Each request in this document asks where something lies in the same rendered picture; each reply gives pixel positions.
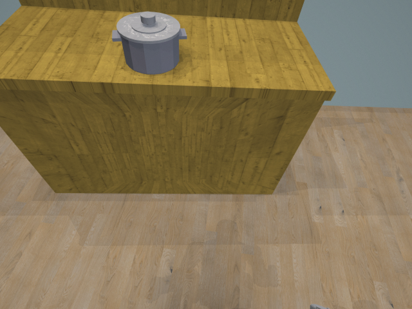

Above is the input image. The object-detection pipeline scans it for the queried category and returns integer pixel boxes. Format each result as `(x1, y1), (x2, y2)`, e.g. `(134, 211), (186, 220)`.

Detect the table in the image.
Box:
(0, 0), (336, 194)

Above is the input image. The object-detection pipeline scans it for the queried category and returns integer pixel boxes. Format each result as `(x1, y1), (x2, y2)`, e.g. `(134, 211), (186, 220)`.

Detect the lid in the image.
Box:
(117, 12), (180, 44)

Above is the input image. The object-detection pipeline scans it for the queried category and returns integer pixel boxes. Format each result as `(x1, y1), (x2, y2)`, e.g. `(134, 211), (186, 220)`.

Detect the knob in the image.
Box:
(140, 12), (156, 24)

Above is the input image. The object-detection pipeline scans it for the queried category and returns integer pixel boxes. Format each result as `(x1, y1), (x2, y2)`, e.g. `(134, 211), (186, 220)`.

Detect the pot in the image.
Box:
(112, 28), (187, 75)

